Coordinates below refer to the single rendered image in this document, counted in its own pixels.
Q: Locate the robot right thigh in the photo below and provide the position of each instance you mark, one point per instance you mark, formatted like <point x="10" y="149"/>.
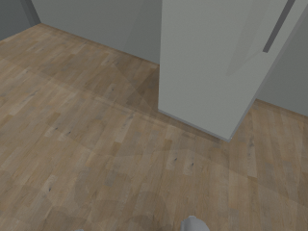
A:
<point x="193" y="224"/>

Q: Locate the fridge door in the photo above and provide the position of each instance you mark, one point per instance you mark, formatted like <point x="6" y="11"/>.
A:
<point x="212" y="60"/>

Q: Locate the handle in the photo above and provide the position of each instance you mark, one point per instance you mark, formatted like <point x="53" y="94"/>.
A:
<point x="278" y="25"/>

